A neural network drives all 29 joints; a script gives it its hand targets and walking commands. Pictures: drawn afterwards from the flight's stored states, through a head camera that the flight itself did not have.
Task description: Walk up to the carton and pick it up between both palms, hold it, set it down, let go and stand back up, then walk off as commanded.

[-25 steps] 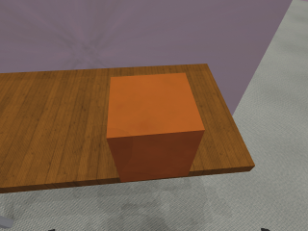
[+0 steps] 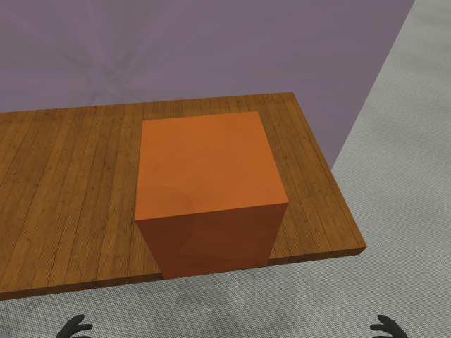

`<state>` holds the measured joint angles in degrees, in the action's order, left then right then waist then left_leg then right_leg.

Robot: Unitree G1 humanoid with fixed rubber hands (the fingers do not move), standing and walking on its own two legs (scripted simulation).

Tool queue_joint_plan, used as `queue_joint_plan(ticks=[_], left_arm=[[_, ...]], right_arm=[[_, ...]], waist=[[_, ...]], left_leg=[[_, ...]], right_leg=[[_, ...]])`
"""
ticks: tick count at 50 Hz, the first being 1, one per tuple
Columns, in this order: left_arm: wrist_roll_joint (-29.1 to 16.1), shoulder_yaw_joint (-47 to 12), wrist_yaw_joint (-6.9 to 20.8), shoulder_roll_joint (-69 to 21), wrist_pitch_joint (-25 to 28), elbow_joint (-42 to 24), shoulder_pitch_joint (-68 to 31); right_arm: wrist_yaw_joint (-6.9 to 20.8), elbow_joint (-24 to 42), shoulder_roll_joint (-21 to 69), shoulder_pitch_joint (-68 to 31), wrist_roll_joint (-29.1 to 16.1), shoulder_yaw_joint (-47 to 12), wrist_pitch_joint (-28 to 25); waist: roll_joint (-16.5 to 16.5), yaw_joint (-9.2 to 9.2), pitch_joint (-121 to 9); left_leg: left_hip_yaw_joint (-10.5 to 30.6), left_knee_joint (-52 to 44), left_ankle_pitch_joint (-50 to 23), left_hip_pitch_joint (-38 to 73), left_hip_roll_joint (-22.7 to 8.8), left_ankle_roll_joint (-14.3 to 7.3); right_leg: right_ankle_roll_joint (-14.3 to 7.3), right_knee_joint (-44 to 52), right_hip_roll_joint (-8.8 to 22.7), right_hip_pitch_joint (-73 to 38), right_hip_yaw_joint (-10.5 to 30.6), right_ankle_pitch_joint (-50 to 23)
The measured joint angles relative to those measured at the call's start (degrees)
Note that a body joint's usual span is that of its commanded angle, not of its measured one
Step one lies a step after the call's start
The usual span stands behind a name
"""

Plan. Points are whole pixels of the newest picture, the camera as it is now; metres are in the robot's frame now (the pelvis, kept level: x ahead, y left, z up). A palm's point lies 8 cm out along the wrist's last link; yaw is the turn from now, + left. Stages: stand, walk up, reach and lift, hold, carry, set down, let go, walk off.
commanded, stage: walk up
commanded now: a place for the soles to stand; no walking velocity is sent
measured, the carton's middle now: (209, 199) +0.35 +0.03 +0.02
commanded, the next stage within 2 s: reach and lift in 0.48 s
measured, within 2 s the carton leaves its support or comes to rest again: neither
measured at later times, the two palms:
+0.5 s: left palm out of the picture +0.11 +0.30 -0.11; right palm out of the picture +0.07 -0.31 -0.10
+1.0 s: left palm out of the picture +0.12 +0.27 -0.07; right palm out of the picture +0.11 -0.27 -0.07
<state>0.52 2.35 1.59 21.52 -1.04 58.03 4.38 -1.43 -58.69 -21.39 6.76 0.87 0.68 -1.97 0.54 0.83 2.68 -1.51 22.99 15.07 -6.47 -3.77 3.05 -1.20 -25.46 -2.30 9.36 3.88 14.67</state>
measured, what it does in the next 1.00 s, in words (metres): stands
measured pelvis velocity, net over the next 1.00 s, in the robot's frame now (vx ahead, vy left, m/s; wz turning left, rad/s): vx -0.03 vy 0.01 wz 0.04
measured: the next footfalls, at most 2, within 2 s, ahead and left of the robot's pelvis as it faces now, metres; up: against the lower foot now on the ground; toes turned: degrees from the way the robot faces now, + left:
none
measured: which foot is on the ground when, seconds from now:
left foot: down 0.00-1.00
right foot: down 0.00-1.00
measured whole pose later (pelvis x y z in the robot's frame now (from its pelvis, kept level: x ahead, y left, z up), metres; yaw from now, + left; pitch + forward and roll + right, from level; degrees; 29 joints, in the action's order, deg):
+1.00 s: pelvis -0.03 +0.01 +0.00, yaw +2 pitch -7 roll +0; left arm 2.8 2.9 -2.1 14.9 -26.3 21.7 9.6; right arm 5.7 -42.5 -18.1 8.9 1.1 6.4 -2.5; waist 2.4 0.7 6.5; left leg 0.3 25.8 14.4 -4.2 -2.2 2.1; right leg 0.1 -26.0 -0.7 5.2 2.2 13.6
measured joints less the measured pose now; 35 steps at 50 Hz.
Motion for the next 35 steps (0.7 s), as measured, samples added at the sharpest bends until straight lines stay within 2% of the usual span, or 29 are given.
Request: queue_joint_plan(ticks=[25, 28, 30, 32, 35], left_arm=[[0.2, -0.1, 0.2, 0.2, -0.2, -0.9, 1.8], [1.1, 0.5, -1.4, 0.2, -11.5, -8.6, -1.7], [1.8, 0.2, -1.6, -0.1, -18.1, -15.1, -4.7], [2.5, 0.0, -1.1, -0.9, -22.2, -21.4, -5.9], [4.3, 0.6, -0.3, -3.2, -24.8, -28.9, -4.8]], right_arm=[[0.2, 0.9, -0.3, 1.7, 0.1, 0.1, 0.2], [2.6, -1.1, 0.6, -0.3, 3.9, 4.0, -4.4], [3.9, -0.2, 1.1, -2.4, 4.2, 5.1, -5.7], [4.4, 1.9, 1.8, -3.8, 3.2, 5.9, -6.6], [4.5, 5.0, 2.9, -4.6, 1.2, 6.0, -7.9]], waist=[[0.3, -0.10, 0.5], [1.0, 0.60, 1.7], [1.2, 0.52, 4.7], [1.2, 0.69, 6.6], [1.4, 0.86, 7.0]], left_leg=[[-1.4, -0.3, 0.1, 0.8, -0.6, 0.2], [0.9, 5.6, 1.7, -4.9, 0.5, 0.1], [2.3, 9.5, 2.8, -7.0, 0.9, 0.4], [3.1, 11.6, 3.6, -7.7, 0.8, 0.3], [3.3, 12.4, 4.1, -6.8, 0.5, 0.2]], right_leg=[[-0.1, 0.0, -0.7, -0.1, 1.3, -0.3], [0.1, -5.7, 0.4, 4.6, -0.8, 2.0], [0.2, -8.9, 0.8, 5.9, -2.0, 3.3], [0.3, -10.1, 0.7, 5.9, -2.7, 3.7], [0.4, -9.6, 0.3, 4.5, -2.9, 3.4]])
